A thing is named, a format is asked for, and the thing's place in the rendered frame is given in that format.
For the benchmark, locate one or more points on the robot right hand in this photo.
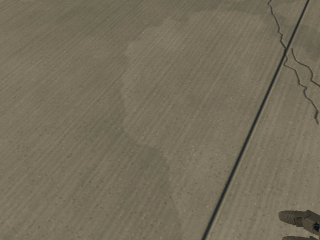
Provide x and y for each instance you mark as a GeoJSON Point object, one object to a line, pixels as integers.
{"type": "Point", "coordinates": [309, 220]}

